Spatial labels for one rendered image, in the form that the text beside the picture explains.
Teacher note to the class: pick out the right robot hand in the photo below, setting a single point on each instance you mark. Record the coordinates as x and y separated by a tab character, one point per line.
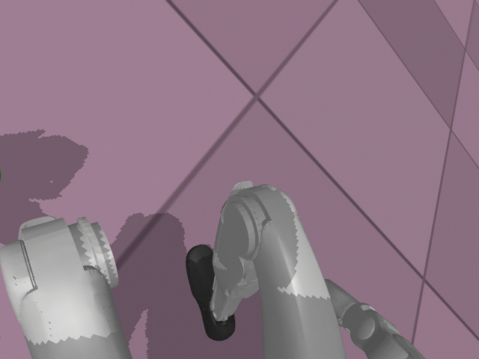
341	300

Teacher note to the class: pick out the right robot arm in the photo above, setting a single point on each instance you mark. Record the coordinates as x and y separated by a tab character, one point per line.
375	335

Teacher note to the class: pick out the right robot foot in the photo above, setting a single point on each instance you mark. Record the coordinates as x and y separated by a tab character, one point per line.
199	268

